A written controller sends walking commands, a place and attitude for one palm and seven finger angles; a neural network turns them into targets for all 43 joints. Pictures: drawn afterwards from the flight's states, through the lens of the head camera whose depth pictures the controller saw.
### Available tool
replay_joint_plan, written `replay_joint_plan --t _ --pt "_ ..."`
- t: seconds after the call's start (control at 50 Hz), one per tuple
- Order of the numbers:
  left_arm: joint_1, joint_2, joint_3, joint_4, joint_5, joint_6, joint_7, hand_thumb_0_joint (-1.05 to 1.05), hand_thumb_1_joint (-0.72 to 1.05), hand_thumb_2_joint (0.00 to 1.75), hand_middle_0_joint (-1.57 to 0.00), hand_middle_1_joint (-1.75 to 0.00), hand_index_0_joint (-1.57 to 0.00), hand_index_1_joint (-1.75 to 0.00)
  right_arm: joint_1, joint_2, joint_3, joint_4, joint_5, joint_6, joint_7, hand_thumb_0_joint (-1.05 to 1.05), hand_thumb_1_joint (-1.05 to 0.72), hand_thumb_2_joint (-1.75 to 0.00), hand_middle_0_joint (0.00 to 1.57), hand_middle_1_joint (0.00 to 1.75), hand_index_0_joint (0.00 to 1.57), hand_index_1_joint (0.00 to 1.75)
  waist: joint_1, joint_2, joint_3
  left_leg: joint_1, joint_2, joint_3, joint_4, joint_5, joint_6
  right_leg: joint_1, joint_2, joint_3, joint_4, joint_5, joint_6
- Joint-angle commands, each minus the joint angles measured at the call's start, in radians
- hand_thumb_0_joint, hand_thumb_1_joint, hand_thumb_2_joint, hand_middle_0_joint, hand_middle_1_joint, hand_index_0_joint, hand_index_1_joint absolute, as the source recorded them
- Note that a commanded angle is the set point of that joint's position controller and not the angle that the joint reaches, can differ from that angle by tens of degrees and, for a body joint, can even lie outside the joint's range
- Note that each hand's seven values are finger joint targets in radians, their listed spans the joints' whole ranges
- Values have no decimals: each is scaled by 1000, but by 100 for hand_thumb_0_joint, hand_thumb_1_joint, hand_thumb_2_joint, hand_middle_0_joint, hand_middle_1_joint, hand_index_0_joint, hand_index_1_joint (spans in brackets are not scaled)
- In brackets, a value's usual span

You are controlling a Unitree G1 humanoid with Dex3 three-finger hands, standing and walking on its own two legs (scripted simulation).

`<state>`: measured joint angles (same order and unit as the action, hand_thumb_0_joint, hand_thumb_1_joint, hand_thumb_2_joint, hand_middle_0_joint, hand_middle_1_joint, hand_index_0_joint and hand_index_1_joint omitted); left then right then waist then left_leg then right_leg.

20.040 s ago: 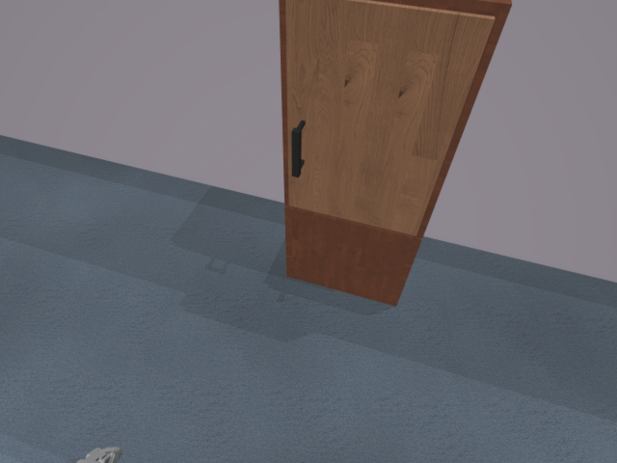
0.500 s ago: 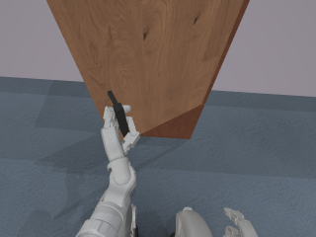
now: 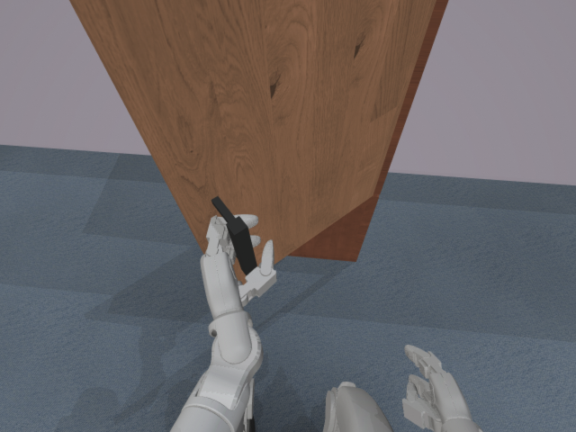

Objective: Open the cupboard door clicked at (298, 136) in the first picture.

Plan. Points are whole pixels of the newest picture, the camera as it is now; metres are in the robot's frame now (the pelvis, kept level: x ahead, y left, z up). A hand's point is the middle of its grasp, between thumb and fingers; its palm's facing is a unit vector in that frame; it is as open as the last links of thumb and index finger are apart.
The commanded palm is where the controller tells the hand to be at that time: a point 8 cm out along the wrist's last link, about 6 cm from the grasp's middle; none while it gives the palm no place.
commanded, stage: open thumb and fingers to let go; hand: left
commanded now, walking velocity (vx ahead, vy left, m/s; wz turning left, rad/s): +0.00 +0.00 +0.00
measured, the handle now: (235, 239) +0.37 +0.09 +0.03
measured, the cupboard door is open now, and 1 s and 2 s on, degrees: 43 46 46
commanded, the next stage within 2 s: slide the hand sideways off the handle in 0.58 s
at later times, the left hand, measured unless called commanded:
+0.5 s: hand (261, 268) +0.33 +0.05 +0.01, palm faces +0.25 -0.97 -0.01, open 14.6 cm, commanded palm +0.29 +0.10 +0.01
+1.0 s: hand (254, 302) +0.29 +0.06 +0.02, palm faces -0.17 -0.98 +0.06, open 16.2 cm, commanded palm +0.27 +0.11 +0.01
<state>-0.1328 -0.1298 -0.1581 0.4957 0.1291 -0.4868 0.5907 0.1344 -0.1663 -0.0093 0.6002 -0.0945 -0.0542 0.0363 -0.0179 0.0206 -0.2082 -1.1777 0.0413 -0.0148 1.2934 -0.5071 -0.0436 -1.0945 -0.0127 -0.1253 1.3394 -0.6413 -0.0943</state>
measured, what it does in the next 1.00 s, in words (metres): stands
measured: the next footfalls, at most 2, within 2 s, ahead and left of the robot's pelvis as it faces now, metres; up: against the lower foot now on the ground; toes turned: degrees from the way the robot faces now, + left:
none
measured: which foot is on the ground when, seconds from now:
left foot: down 0.00-1.00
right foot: down 0.00-1.00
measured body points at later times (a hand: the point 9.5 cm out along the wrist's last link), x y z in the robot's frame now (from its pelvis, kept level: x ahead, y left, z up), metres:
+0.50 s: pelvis +0.00 +0.01 +0.00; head +0.10 +0.01 +0.44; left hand +0.32 +0.10 +0.02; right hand +0.16 -0.21 -0.12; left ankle +0.05 +0.15 -0.61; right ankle +0.00 -0.06 -0.61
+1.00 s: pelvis -0.01 +0.04 -0.01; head +0.09 +0.03 +0.43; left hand +0.29 +0.11 +0.02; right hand +0.15 -0.20 -0.11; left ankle +0.05 +0.15 -0.61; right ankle +0.00 -0.06 -0.61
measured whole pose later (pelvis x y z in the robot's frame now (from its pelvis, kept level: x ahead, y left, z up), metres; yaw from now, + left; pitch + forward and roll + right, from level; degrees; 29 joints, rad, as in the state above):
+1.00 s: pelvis -0.01 +0.04 -0.01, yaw -2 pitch +22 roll -1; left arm 0.02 -0.01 -0.27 0.30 -0.02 -0.49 0.14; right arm 0.20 -0.22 -0.02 0.50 -0.02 0.04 0.05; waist -0.02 0.04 -0.19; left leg -1.20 0.04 0.02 1.35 -0.53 0.02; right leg -1.11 -0.02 -0.08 1.36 -0.63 -0.04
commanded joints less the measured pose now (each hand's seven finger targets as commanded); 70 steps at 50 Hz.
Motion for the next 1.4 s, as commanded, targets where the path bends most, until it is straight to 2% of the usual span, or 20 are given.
replay_joint_plan --t 0.0,0.14,0.18,0.34,0.42,0.46,0.54,0.66,0.68,0.7,0.74,0.78,0.84,0.88,0.92,0.94,0.98,1.04,1.18,1.38 --pt "-156 -56 -29 -216 11 -63 -7 0 -1 51 -33 -125 -33 -125 24 -94 -31 -118 7 -30 -8 0 -90 -90 20 30 20 30 -45 -132 -349 183 -58 11 -69 183 50 289 -32 199 -290 514 108" --pt "-163 -42 -34 -240 22 -79 -5 0 -50 30 -30 -120 -30 -120 26 -101 -38 -112 6 -38 -13 0 -90 -90 20 30 20 30 -33 -107 -362 192 -57 5 -74 183 54 259 -20 174 -275 449 91" --pt "-144 -42 -30 -239 20 -78 -4 0 -50 30 -30 -120 -30 -120 34 -100 -37 -107 6 -37 -12 0 -90 -90 20 30 20 30 -32 -107 -370 198 -57 8 -75 188 52 266 -23 179 -275 473 95" --pt "-123 -41 -17 -223 15 -60 6 0 -50 30 -23 -80 -23 -80 33 -103 -35 -113 5 -37 -13 0 -90 -90 20 30 20 30 -26 -99 -348 217 -56 8 -92 191 53 238 -4 144 -270 425 83" --pt "-169 -53 -23 -211 14 -61 15 0 -50 30 -20 -60 -20 -60 31 -102 -31 -105 3 -39 -11 0 -90 -90 20 30 20 30 -39 -104 -341 229 -55 9 -91 179 54 215 -2 138 -273 399 86" --pt "-130 -53 -15 -209 19 -58 19 0 -50 30 -18 -50 -18 -50 29 -103 -33 -112 3 -38 -9 0 -90 -90 20 30 20 30 -22 -76 -357 260 -52 9 -101 211 51 203 8 112 -254 407 73" --pt "-155 -46 -2 -199 16 -48 28 0 -50 30 -15 -30 -15 -30 26 -104 -30 -120 1 -38 -8 0 -90 -90 20 30 20 30 -21 -80 -339 251 -54 5 -103 201 51 196 12 107 -254 379 71" --pt "-199 -70 -13 -195 15 -44 38 0 -50 30 -15 -30 -15 -30 18 -103 -26 -118 1 -38 -4 0 -90 -90 20 30 20 30 -30 -72 -332 264 -51 2 -105 188 50 163 16 95 -249 345 70" --pt "-160 27 -244 -216 136 -80 -173 0 -50 30 -15 -30 -15 -30 69 -152 -35 -111 8 -11 5 0 -90 -90 20 30 20 30 -126 -102 -303 258 -48 6 -69 186 69 145 -1 122 -230 399 74" --pt "-214 69 -192 -281 87 -127 -277 0 -50 30 -15 -30 -15 -30 66 -140 -45 -135 17 2 8 0 -90 -90 20 30 20 30 -94 -65 -341 243 -54 2 -54 200 75 166 -10 135 -216 439 66" --pt "-219 109 -198 -341 23 -164 -447 0 -50 30 -15 -30 -15 -30 58 -151 -48 -164 37 18 4 0 -90 -90 20 30 20 30 -94 -29 -386 269 -55 -2 -41 202 81 157 -6 144 -195 436 57" --pt "-143 66 -186 -343 -92 -149 -533 0 -50 30 -15 -30 -15 -30 46 -152 -44 -199 64 28 2 0 -90 -90 20 30 20 30 -68 -12 -374 315 -52 -9 -64 186 75 132 3 131 -215 374 54" --pt "-77 33 -138 -356 -205 -85 -524 0 -50 30 -15 -30 -15 -30 40 -156 -40 -229 84 41 -1 0 -90 -90 20 30 20 30 -46 -44 -335 330 -46 -22 -98 175 70 116 16 102 -228 309 53" --pt "-3 46 -114 -385 -199 -69 -481 0 -50 30 -15 -30 -15 -30 39 -159 -43 -247 83 51 4 0 -90 -90 20 30 20 30 -28 -73 -337 330 -44 -26 -106 198 68 122 18 90 -213 322 55" --pt "22 64 -119 -416 -156 -77 -444 0 -50 30 -15 -30 -15 -30 43 -158 -45 -253 78 56 11 0 -90 -90 20 30 20 30 -34 -92 -330 311 -43 -27 -98 197 69 113 17 90 -201 320 58" --pt "29 94 -110 -443 -126 -86 -428 0 -50 30 -15 -30 -15 -30 44 -159 -44 -257 73 57 13 0 -90 -90 20 30 20 30 -22 -66 -339 309 -44 -34 -93 215 67 104 17 87 -179 322 51" --pt "51 89 -132 -444 -80 -98 -407 0 -50 30 -15 -30 -15 -30 36 -156 -45 -259 69 61 18 0 -90 -90 20 30 20 30 -32 -65 -328 304 -44 -30 -82 186 66 67 15 90 -174 290 54" --pt "92 121 -111 -434 -51 -99 -396 0 -50 30 -15 -30 -15 -30 31 -158 -43 -267 68 68 19 0 -90 -90 20 30 20 30 -16 -64 -293 271 -47 -33 -91 133 64 60 17 92 -174 233 48" --pt "108 124 -113 -521 -99 -84 -430 0 -50 30 -15 -30 -15 -30 12 -154 -32 -289 75 77 5 0 -90 -90 20 30 20 30 -14 -27 -303 300 -47 -36 -108 85 62 59 19 93 -192 191 50" --pt "249 174 -86 -562 -137 -71 -515 0 -50 30 -15 -30 -15 -30 16 -154 -29 -303 79 60 -9 0 -90 -90 20 30 20 30 -15 -44 -255 257 -46 -36 -92 87 65 67 23 92 -191 196 52"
